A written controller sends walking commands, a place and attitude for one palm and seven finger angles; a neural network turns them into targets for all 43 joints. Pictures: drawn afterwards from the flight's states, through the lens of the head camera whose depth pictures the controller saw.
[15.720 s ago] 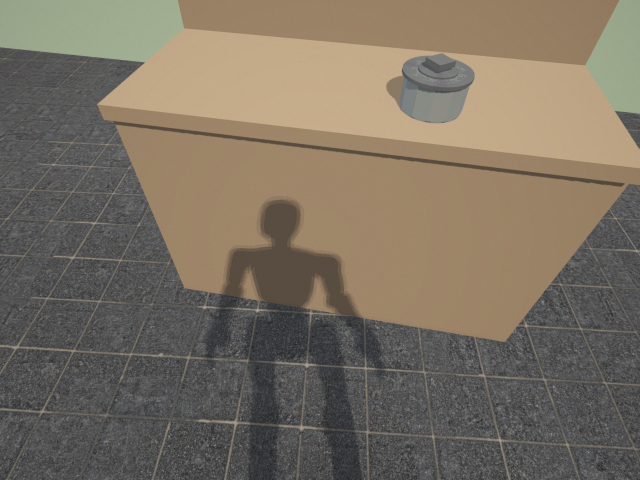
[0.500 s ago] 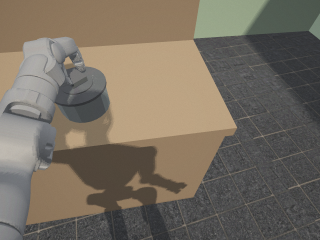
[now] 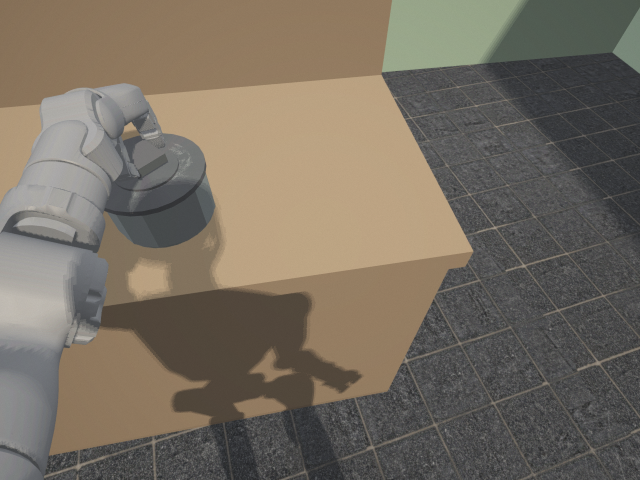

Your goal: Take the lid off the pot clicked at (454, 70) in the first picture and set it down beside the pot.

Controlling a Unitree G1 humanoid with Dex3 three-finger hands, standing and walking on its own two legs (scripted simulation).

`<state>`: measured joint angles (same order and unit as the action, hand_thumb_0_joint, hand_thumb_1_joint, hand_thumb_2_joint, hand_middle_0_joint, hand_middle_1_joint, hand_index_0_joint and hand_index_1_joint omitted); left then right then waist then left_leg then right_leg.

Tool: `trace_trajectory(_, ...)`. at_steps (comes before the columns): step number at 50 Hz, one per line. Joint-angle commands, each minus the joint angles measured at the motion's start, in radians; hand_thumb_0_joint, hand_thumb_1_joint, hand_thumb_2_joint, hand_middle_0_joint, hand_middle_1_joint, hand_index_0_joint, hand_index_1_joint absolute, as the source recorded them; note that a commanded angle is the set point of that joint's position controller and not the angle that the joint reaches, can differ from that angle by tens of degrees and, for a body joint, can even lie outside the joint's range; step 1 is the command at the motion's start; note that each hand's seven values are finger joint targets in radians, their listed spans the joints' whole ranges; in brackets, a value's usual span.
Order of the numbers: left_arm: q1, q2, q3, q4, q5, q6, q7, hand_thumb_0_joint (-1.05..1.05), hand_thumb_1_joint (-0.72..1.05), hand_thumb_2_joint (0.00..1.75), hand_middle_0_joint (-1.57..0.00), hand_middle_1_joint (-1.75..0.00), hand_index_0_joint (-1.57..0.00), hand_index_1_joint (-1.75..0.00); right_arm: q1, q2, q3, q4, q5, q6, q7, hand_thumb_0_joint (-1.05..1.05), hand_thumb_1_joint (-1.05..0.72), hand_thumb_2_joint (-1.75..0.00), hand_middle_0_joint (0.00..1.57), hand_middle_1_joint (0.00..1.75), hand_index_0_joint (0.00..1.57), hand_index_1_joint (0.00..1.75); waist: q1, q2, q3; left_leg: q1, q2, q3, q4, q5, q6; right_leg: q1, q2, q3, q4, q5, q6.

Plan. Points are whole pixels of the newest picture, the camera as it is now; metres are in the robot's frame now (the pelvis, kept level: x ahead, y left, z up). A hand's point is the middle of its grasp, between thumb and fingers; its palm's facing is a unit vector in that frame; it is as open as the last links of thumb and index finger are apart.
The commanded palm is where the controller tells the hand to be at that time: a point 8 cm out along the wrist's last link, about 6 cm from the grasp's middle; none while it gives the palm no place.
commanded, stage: lower the open fingers around the knob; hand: left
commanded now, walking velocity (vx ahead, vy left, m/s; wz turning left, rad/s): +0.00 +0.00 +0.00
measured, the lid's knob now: (141, 158) +0.51 +0.20 +0.13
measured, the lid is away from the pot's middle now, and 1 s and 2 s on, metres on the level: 0.00 0.00 0.00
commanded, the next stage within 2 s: close the fingers and squeeze the knob in 1.28 s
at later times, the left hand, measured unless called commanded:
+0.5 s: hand (124, 154) +0.49 +0.21 +0.16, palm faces -0.41 -0.16 -0.90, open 10.2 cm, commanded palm +0.50 +0.21 +0.20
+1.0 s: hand (126, 150) +0.49 +0.20 +0.16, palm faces -0.41 -0.12 -0.90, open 10.0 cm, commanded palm +0.50 +0.20 +0.20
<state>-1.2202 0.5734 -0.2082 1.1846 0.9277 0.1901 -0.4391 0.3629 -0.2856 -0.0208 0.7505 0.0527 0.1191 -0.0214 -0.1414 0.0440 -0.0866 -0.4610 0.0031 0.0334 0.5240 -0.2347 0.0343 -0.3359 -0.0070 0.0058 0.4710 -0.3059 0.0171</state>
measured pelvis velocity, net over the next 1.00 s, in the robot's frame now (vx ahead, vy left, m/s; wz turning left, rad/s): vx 0.00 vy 0.00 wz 0.01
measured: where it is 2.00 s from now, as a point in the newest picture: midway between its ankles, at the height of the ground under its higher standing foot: outside the picture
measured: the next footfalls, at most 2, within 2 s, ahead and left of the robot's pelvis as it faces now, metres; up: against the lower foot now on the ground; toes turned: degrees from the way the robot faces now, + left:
none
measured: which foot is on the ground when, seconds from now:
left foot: down 0.00-1.00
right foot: down 0.00-1.00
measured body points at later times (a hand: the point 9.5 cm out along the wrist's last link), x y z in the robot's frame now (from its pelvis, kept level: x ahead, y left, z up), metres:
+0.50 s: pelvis +0.00 +0.00 +0.00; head +0.05 +0.00 +0.45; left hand +0.50 +0.21 +0.21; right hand +0.00 -0.28 -0.13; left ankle +0.01 +0.10 -0.73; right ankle -0.05 -0.14 -0.73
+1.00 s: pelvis +0.00 +0.00 -0.01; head +0.05 +0.00 +0.44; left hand +0.51 +0.21 +0.21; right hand -0.01 -0.28 -0.13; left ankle +0.01 +0.10 -0.73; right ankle -0.05 -0.14 -0.73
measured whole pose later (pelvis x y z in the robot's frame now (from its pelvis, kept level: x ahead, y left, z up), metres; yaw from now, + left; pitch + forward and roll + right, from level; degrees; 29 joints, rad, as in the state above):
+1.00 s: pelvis +0.00 +0.00 -0.01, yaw +1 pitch +12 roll -1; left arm -1.31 0.56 -0.27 1.24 0.94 0.23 -0.44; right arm 0.37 -0.29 -0.02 0.76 0.05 0.13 -0.02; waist -0.15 0.03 -0.10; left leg -0.53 0.01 0.02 0.58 -0.25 0.03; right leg -0.40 0.00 -0.01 0.53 -0.33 0.01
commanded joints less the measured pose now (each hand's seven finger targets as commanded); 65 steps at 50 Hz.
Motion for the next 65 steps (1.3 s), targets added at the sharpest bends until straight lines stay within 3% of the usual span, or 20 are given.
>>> trace_trajectory(1,-0.504,0.216,0.035,-0.112,0.016,0.011,0.020,0.00,-0.36,1.55,-0.84,-0.08,-0.84,-0.08,0.065,-0.174,-0.054,-0.067,0.002,-0.017,-0.016,0.00,-0.90,-0.90,0.20,0.30,0.20,0.30,-0.019,-0.055,-0.307,0.316,-0.043,-0.015,-0.003,0.310,0.051,-0.036,0.079,-0.031,-0.044,0.357,-0.047)
trace_trajectory(4,-0.551,0.178,-0.008,-0.110,0.016,0.023,0.021,0.00,-0.36,1.55,-0.84,-0.08,-0.84,-0.08,0.065,-0.178,-0.054,-0.057,0.005,-0.016,-0.018,0.00,-0.90,-0.90,0.20,0.30,0.20,0.30,-0.031,-0.029,-0.292,0.314,-0.045,-0.015,-0.012,0.289,0.047,-0.055,0.079,-0.033,-0.046,0.342,-0.052)
trace_trajectory(10,-0.528,0.216,0.039,-0.139,0.029,0.003,0.026,0.00,-0.36,1.55,-0.84,-0.08,-0.84,-0.08,0.074,-0.176,-0.056,-0.072,-0.003,-0.019,-0.014,0.00,-0.90,-0.90,0.20,0.30,0.20,0.30,-0.010,0.003,-0.380,0.357,-0.040,-0.026,0.010,0.346,0.044,-0.044,0.081,-0.031,-0.026,0.356,-0.053)
trace_trajectory(12,-0.518,0.177,0.008,-0.138,0.019,0.006,0.020,0.00,-0.36,1.55,-0.84,-0.08,-0.84,-0.08,0.070,-0.173,-0.056,-0.071,0.000,-0.015,-0.014,0.00,-0.90,-0.90,0.20,0.30,0.20,0.30,-0.019,-0.018,-0.361,0.347,-0.042,-0.020,0.011,0.329,0.047,-0.046,0.080,-0.031,-0.031,0.360,-0.048)
trace_trajectory(17,-0.518,0.225,0.035,-0.096,0.021,0.017,0.019,0.00,-0.36,1.55,-0.84,-0.08,-0.84,-0.08,0.070,-0.176,-0.052,-0.068,0.005,-0.012,-0.020,0.00,-0.90,-0.90,0.20,0.30,0.20,0.30,-0.023,-0.054,-0.315,0.297,-0.046,-0.014,0.005,0.276,0.052,-0.038,0.079,-0.029,-0.036,0.348,-0.046)
trace_trajectory(19,-0.532,0.170,-0.008,-0.109,0.011,0.020,0.017,0.00,-0.36,1.55,-0.84,-0.08,-0.84,-0.08,0.065,-0.178,-0.051,-0.065,0.005,-0.013,-0.018,0.00,-0.90,-0.90,0.20,0.30,0.20,0.30,-0.024,-0.017,-0.295,0.306,-0.047,-0.015,0.002,0.299,0.048,-0.061,0.081,-0.036,-0.031,0.351,-0.054)
trace_trajectory(23,-0.516,0.249,0.045,-0.092,0.035,0.010,0.022,0.00,-0.36,1.55,-0.84,-0.08,-0.84,-0.08,0.070,-0.177,-0.047,-0.070,0.004,-0.011,-0.020,0.00,-0.90,-0.90,0.20,0.30,0.20,0.30,-0.016,-0.016,-0.317,0.287,-0.046,-0.015,0.008,0.275,0.046,-0.043,0.080,-0.031,-0.023,0.343,-0.052)
trace_trajectory(26,-0.507,0.146,-0.025,-0.091,0.032,0.013,0.017,0.00,-0.36,1.55,-0.84,-0.08,-0.84,-0.08,0.074,-0.170,-0.052,-0.069,0.004,-0.009,-0.016,0.00,-0.90,-0.90,0.20,0.30,0.20,0.30,-0.026,-0.013,-0.316,0.321,-0.040,-0.021,0.021,0.316,0.045,-0.084,0.084,-0.038,-0.021,0.341,-0.051)
trace_trajectory(30,-0.549,0.193,0.009,-0.108,0.031,0.018,0.019,0.00,-0.36,1.55,-0.84,-0.08,-0.84,-0.08,0.083,-0.179,-0.055,-0.062,0.002,-0.006,-0.017,0.00,-0.90,-0.90,0.20,0.30,0.20,0.30,-0.031,-0.024,-0.338,0.318,-0.040,-0.022,0.018,0.304,0.047,-0.078,0.085,-0.034,-0.019,0.340,-0.051)
trace_trajectory(39,-0.532,0.101,-0.046,-0.039,0.015,0.034,0.006,0.00,-0.36,1.55,-0.84,-0.08,-0.84,-0.08,0.088,-0.178,-0.051,-0.046,0.002,-0.006,-0.015,0.00,-0.90,-0.90,0.20,0.30,0.20,0.30,-0.042,-0.041,-0.288,0.291,-0.042,-0.024,0.026,0.277,0.045,-0.121,0.088,-0.047,-0.009,0.317,-0.055)
trace_trajectory(40,-0.551,0.155,-0.012,-0.059,0.023,0.032,0.009,0.00,-0.36,1.55,-0.84,-0.08,-0.84,-0.08,0.094,-0.183,-0.052,-0.045,-0.001,-0.003,-0.017,0.00,-0.90,-0.90,0.20,0.30,0.20,0.30,-0.042,-0.045,-0.316,0.290,-0.042,-0.023,0.028,0.268,0.047,-0.105,0.086,-0.040,-0.009,0.323,-0.050)
trace_trajectory(43,-0.550,0.095,-0.056,-0.047,0.020,0.037,0.002,0.00,-0.36,1.55,-0.84,-0.08,-0.84,-0.08,0.091,-0.175,-0.051,-0.047,0.001,-0.001,-0.014,0.00,-0.90,-0.90,0.20,0.30,0.20,0.30,-0.048,-0.028,-0.305,0.293,-0.041,-0.022,0.034,0.276,0.047,-0.124,0.085,-0.043,-0.005,0.322,-0.050)
trace_trajectory(45,-0.562,0.111,-0.038,-0.104,0.022,0.028,0.004,0.00,-0.36,1.55,-0.84,-0.08,-0.84,-0.08,0.099,-0.177,-0.058,-0.049,-0.005,-0.002,-0.009,0.00,-0.90,-0.90,0.20,0.30,0.20,0.30,-0.038,-0.007,-0.369,0.343,-0.038,-0.031,0.049,0.344,0.045,-0.123,0.088,-0.041,0.003,0.343,-0.051)
trace_trajectory(49,-0.547,0.077,-0.058,-0.077,0.005,0.030,-0.003,0.00,-0.36,1.55,-0.84,-0.08,-0.84,-0.08,0.095,-0.177,-0.054,-0.046,0.002,0.000,-0.010,0.00,-0.90,-0.90,0.20,0.30,0.20,0.30,-0.045,-0.028,-0.314,0.302,-0.039,-0.027,0.043,0.315,0.045,-0.129,0.087,-0.048,0.005,0.338,-0.055)
trace_trajectory(51,-0.542,0.137,-0.016,-0.063,0.016,0.032,0.001,0.00,-0.36,1.55,-0.84,-0.08,-0.84,-0.08,0.093,-0.176,-0.052,-0.051,-0.001,0.000,-0.012,0.00,-0.90,-0.90,0.20,0.30,0.20,0.30,-0.037,-0.030,-0.312,0.293,-0.042,-0.025,0.046,0.284,0.048,-0.122,0.087,-0.045,0.004,0.327,-0.053)
trace_trajectory(54,-0.550,0.093,-0.046,-0.109,0.005,0.028,-0.003,0.00,-0.36,1.55,-0.84,-0.08,-0.84,-0.08,0.089,-0.173,-0.055,-0.056,-0.002,-0.002,-0.009,0.00,-0.90,-0.90,0.20,0.30,0.20,0.30,-0.036,-0.010,-0.328,0.311,-0.043,-0.028,0.047,0.319,0.047,-0.117,0.087,-0.045,0.006,0.345,-0.056)
trace_trajectory(56,-0.516,0.177,0.014,-0.096,0.021,0.019,0.005,0.00,-0.36,1.55,-0.84,-0.08,-0.84,-0.08,0.091,-0.173,-0.051,-0.064,-0.002,-0.003,-0.012,0.00,-0.90,-0.90,0.20,0.30,0.20,0.30,-0.025,-0.015,-0.343,0.305,-0.045,-0.026,0.053,0.317,0.050,-0.096,0.087,-0.039,0.006,0.351,-0.053)
trace_trajectory(59,-0.501,0.118,-0.040,-0.050,0.005,0.031,-0.002,0.00,-0.36,1.55,-0.84,-0.08,-0.84,-0.08,0.081,-0.175,-0.045,-0.059,0.009,-0.001,-0.017,0.00,-0.90,-0.90,0.20,0.30,0.20,0.30,-0.040,-0.049,-0.258,0.247,-0.048,-0.014,0.033,0.241,0.048,-0.108,0.084,-0.044,-0.004,0.320,-0.052)
trace_trajectory(61,-0.545,0.193,0.005,-0.081,0.027,0.028,0.009,0.00,-0.36,1.55,-0.84,-0.08,-0.84,-0.08,0.086,-0.174,-0.047,-0.064,0.006,0.001,-0.017,0.00,-0.90,-0.90,0.20,0.30,0.20,0.30,-0.031,-0.033,-0.314,0.267,-0.047,-0.020,0.039,0.258,0.050,-0.090,0.085,-0.039,0.001,0.328,-0.052)
trace_trajectory(65,-0.510,0.176,0.000,-0.113,0.033,0.013,0.013,0.00,-0.36,1.55,-0.84,-0.08,-0.84,-0.08,0.080,-0.169,-0.048,-0.076,0.006,0.000,-0.014,0.00,-0.90,-0.90,0.20,0.30,0.20,0.30,-0.020,-0.007,-0.358,0.306,-0.042,-0.026,0.046,0.320,0.046,-0.083,0.084,-0.038,0.008,0.348,-0.053)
